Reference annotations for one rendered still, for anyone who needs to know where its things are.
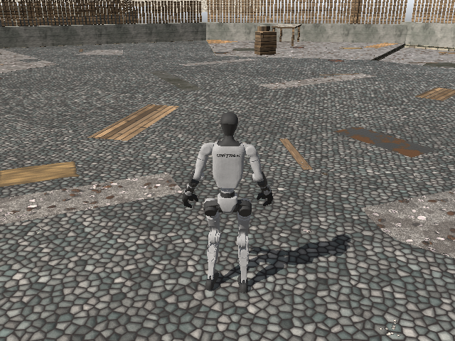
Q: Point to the robot right upper arm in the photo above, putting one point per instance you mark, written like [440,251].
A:
[251,151]

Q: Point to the robot right hand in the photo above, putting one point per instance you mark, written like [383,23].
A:
[263,196]

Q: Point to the robot left forearm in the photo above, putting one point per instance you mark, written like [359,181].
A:
[191,185]

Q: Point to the robot left upper arm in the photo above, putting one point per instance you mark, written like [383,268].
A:
[205,150]

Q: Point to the right robot shin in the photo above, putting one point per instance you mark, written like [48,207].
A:
[243,255]

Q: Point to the robot right forearm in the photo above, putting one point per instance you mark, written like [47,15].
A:
[264,185]

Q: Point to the right robot foot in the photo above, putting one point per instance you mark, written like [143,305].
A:
[243,285]

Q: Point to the robot left hand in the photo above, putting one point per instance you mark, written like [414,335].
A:
[185,199]

